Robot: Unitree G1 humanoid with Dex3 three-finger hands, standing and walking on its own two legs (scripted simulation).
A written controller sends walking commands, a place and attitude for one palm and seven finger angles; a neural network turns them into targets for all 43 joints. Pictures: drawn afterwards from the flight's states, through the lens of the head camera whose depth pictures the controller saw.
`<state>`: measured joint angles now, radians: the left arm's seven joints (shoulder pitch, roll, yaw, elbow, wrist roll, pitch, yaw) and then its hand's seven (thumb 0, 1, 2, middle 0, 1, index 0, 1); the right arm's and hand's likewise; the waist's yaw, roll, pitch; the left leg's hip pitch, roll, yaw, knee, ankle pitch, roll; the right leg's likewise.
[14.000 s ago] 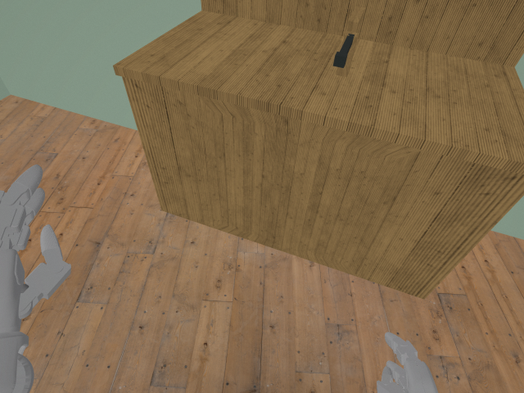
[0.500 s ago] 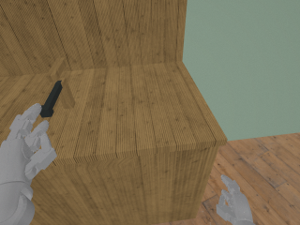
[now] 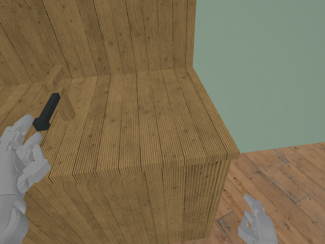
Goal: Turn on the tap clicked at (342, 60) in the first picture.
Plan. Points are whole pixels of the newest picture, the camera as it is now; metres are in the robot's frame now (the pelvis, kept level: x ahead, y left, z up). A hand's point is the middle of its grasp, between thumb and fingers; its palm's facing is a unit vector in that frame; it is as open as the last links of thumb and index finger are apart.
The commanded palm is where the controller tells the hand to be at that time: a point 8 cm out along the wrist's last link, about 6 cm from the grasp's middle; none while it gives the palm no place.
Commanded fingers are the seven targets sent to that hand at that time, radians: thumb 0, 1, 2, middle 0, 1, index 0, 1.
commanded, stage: reach beside the lever's end, fingers flat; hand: left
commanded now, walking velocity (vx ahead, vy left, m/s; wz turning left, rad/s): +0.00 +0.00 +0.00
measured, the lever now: (41, 124) +0.34 +0.39 +0.14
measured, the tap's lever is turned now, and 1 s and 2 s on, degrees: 0 0 0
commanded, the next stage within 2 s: none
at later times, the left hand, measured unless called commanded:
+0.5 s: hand (38, 154) +0.22 +0.30 +0.17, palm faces +0.49 -0.86 -0.13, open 7.5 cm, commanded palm +0.18 +0.34 +0.17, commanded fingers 0.00 0.90 0.90 -0.18 -0.25 -0.18 -0.25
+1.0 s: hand (34, 143) +0.26 +0.35 +0.15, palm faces +0.50 -0.86 -0.11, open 7.7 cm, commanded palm +0.22 +0.38 +0.15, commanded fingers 0.00 0.90 0.90 -0.16 -0.19 -0.16 -0.19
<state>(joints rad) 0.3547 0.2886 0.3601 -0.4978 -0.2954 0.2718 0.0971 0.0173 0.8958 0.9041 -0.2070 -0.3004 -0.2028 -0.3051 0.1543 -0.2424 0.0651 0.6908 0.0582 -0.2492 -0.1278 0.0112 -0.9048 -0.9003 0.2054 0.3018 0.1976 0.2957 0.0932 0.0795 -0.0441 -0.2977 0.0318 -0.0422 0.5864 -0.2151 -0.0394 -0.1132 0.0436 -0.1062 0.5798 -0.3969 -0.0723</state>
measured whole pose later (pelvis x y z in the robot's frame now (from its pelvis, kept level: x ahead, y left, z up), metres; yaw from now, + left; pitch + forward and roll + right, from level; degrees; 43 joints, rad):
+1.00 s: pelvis -0.01 +0.02 +0.00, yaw +0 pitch -1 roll -1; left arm 0.00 0.40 0.48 0.08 -0.27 0.12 -0.01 0.02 0.90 0.90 -0.18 -0.21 -0.17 -0.21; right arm 0.18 -0.25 0.06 0.72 0.06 -0.25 -0.13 0.01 -0.90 -0.90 0.21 0.30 0.20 0.30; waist 0.05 0.06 -0.02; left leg -0.36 0.02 -0.03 0.58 -0.19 -0.01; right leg -0.17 0.03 -0.10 0.56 -0.36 -0.04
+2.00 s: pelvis -0.04 +0.02 -0.02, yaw +0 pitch +3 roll -3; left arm -0.38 0.58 0.55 0.70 -0.23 -0.09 -0.18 -0.16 0.60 0.89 -0.15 -0.15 -0.15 -0.15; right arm 0.27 -0.30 0.04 0.75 0.08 -0.21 -0.11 0.01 -0.91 -0.90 0.21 0.30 0.20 0.30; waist 0.03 0.08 -0.04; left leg -0.59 0.03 -0.09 0.73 -0.21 -0.01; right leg -0.39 0.06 -0.13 0.71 -0.38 -0.06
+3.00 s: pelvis -0.09 +0.01 -0.02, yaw -1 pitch +2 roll -3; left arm -0.54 0.59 0.43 0.83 -0.17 -0.09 -0.03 -0.08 0.92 1.03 -0.16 -0.15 -0.15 -0.15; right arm 0.29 -0.29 0.06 0.78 0.08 -0.25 -0.11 0.01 -0.91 -0.90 0.21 0.30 0.20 0.30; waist 0.00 0.07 -0.02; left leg -0.64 0.00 -0.14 0.77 -0.28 0.00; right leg -0.46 0.07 -0.13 0.75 -0.33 -0.06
